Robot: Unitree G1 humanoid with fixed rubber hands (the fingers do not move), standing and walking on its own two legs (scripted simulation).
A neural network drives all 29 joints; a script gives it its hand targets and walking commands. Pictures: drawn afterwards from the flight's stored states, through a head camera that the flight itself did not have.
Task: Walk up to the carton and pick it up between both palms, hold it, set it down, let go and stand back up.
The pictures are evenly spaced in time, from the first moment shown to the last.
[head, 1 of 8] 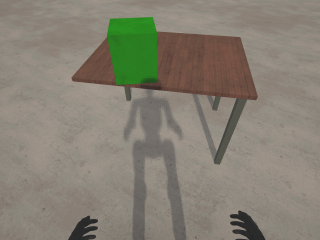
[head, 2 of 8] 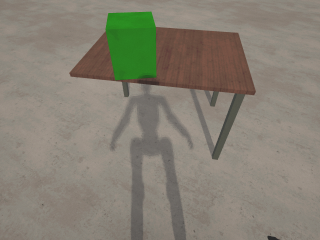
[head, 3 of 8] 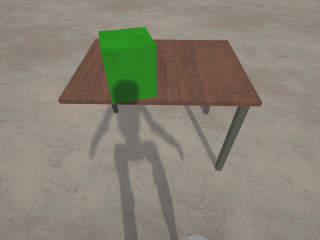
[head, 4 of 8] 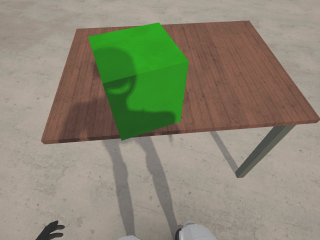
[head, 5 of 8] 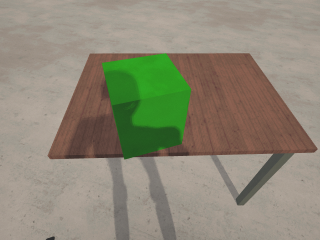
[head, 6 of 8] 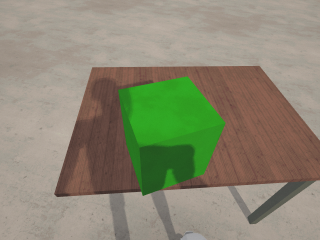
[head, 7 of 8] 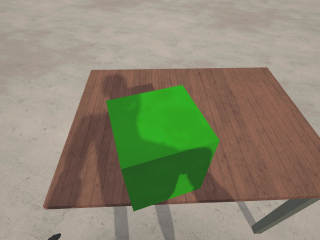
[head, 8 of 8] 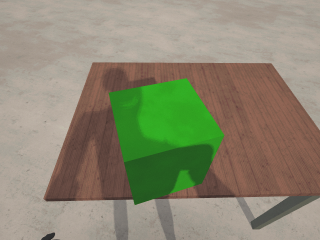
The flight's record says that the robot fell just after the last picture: no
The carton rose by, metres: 0.00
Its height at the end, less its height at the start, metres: +0.00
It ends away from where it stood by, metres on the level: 0.00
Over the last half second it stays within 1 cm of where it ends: yes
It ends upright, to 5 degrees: yes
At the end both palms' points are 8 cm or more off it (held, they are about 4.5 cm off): yes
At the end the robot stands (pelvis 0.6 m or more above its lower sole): yes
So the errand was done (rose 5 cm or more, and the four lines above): no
